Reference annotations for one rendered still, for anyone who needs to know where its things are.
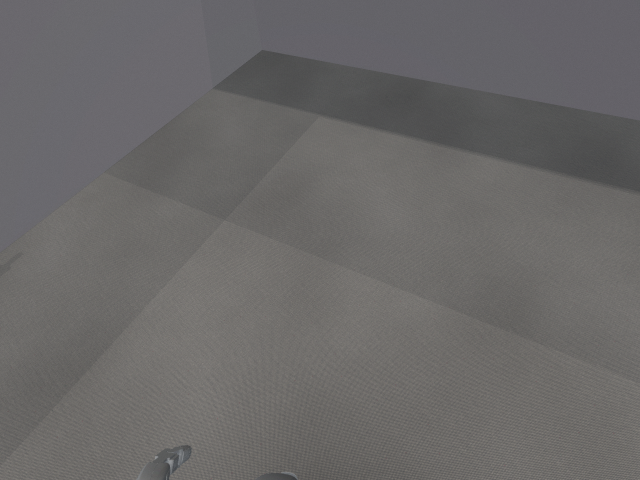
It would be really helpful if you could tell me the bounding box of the robot left hand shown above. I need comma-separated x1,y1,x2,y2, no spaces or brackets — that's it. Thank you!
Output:
136,445,192,480

